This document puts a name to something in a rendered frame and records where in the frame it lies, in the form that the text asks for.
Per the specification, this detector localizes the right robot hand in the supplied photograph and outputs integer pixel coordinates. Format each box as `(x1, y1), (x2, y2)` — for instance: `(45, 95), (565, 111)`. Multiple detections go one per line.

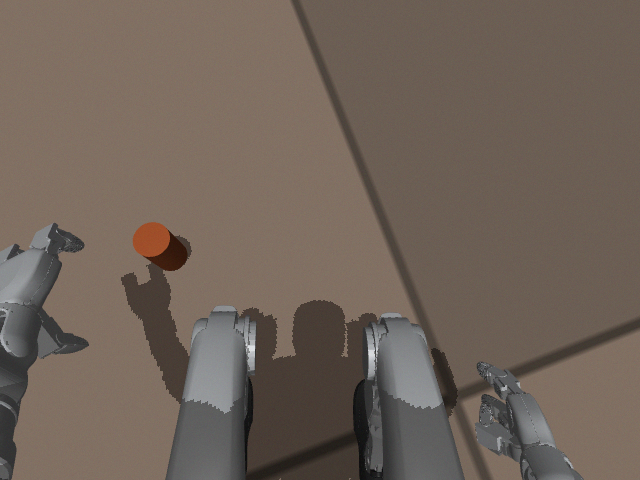
(475, 362), (557, 463)

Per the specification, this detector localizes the right robot foot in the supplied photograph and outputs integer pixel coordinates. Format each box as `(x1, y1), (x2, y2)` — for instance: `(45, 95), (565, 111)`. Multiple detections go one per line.
(353, 379), (383, 480)

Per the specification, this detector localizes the right robot arm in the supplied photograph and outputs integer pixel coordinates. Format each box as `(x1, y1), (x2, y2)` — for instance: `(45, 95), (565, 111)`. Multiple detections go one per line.
(520, 445), (584, 480)

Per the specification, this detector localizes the can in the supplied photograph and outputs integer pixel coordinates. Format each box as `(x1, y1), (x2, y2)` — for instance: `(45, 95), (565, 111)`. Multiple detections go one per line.
(133, 222), (187, 271)

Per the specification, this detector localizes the left robot arm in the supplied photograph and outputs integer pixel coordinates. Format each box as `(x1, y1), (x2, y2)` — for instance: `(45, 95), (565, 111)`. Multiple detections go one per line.
(0, 303), (42, 480)

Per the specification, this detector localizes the left robot hand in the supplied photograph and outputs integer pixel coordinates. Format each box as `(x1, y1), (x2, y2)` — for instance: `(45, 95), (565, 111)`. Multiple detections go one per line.
(0, 223), (89, 359)

